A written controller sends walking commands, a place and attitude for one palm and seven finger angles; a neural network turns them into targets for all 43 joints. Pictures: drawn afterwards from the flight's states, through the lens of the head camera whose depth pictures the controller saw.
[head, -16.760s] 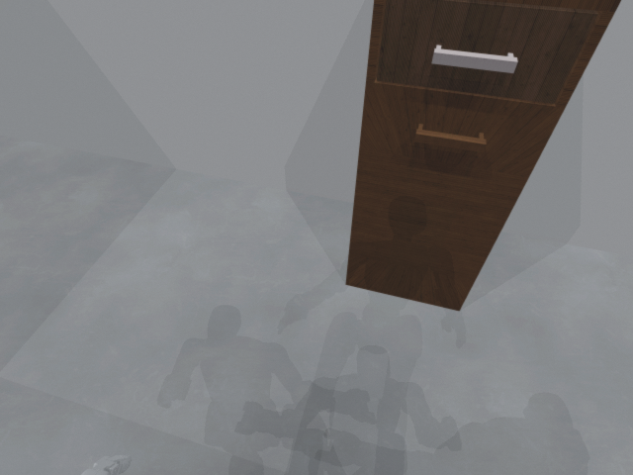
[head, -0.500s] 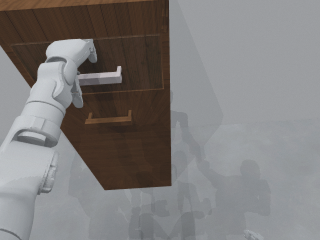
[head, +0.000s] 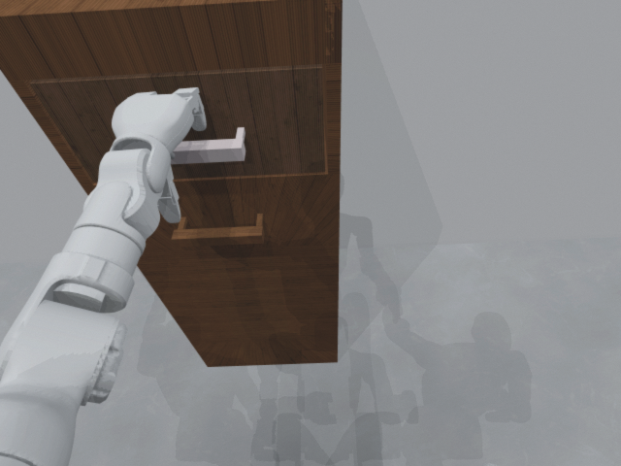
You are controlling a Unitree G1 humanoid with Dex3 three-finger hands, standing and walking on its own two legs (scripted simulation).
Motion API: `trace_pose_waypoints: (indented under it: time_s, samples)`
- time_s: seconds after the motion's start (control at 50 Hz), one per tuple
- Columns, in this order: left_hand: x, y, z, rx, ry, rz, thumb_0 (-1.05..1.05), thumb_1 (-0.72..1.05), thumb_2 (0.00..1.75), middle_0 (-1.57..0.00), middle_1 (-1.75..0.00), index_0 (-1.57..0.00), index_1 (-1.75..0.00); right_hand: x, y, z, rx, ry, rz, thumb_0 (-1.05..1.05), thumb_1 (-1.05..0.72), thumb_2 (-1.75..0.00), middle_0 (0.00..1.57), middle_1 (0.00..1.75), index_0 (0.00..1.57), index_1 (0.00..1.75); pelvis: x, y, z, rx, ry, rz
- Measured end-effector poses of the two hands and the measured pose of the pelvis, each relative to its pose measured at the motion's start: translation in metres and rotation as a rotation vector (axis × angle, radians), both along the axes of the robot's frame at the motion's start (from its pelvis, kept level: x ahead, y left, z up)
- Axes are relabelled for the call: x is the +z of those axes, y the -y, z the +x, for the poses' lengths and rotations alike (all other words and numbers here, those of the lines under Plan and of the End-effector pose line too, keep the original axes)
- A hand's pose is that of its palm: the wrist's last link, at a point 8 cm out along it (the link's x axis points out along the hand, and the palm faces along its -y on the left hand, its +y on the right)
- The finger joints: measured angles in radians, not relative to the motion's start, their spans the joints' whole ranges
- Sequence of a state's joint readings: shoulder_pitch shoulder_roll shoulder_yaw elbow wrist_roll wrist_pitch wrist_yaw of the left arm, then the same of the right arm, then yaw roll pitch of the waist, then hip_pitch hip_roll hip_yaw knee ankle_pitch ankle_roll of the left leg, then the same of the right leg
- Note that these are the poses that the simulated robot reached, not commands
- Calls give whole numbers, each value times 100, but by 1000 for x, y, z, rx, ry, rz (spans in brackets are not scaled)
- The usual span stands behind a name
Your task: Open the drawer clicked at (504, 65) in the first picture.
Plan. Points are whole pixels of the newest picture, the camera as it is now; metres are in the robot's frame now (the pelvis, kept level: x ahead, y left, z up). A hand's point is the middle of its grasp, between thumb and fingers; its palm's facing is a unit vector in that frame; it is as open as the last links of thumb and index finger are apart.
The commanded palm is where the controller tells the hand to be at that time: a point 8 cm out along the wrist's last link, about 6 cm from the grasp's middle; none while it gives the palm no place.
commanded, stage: lower the fingers behind the handle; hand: left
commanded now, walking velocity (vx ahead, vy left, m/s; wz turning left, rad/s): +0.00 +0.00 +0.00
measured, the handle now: (190, 144) +0.52 +0.19 +0.15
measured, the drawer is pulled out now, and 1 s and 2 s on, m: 0.00 0.00 0.01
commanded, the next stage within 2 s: close the thumb around the handle in 0.92 s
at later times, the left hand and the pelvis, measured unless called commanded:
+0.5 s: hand (182, 180) +0.47 +0.19 +0.13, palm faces +0.01 -0.01 -1.00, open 13.9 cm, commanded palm +0.45 +0.20 +0.18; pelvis +0.00 -0.01 +0.00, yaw +1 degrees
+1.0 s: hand (181, 179) +0.47 +0.19 +0.13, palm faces +0.00 -0.01 -1.00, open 13.8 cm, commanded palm +0.45 +0.20 +0.18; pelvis -0.01 -0.01 -0.01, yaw +0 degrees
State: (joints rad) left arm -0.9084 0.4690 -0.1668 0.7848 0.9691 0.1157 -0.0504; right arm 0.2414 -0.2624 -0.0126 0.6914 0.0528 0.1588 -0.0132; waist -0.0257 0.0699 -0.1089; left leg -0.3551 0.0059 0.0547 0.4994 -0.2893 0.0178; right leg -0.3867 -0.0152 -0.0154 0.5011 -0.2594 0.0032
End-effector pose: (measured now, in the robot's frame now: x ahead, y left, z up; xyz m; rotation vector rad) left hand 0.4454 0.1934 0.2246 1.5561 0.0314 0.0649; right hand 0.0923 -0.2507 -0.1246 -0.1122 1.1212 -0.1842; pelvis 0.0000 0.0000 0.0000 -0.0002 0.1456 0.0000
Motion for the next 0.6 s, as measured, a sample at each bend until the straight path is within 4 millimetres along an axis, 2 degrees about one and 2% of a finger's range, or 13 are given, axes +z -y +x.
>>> trace_pose_waypoints:
  time_s: [0.1, 0.2, 0.4, 0.6]
  samples:
    - [-21, 3, -8, -28, -74, -11, 0, -49, 30, -32, -122, -32, -122, 5, -1, 9, 3, 49, -1, 1, -91, -90, 20, 30, 20, 29, 0, 5, -3, -3, 15, 5]
    - [-24, -1, -10, -81, -48, -4, 0, -49, 30, -30, -120, -28, -118, 9, 8, 9, 9, 57, -40, 1, -91, -90, 20, 30, 20, 30, -1, 10, -6, 2, 12, 4]
    - [-41, -7, -6, -52, -23, 7, 0, -49, 30, -31, -120, -30, -120, 2, 27, -12, -2, -27, -75, 1, -91, -90, 20, 30, 20, 29, -4, 13, -4, 12, -20, 1]
    - [-42, 5, 3, -49, -10, -2, 0, -49, 30, -33, -123, -32, -121, -4, 24, -27, -37, -61, -55, 1, -91, -90, 20, 30, 20, 29, -5, 12, -1, 4, -27, 2]
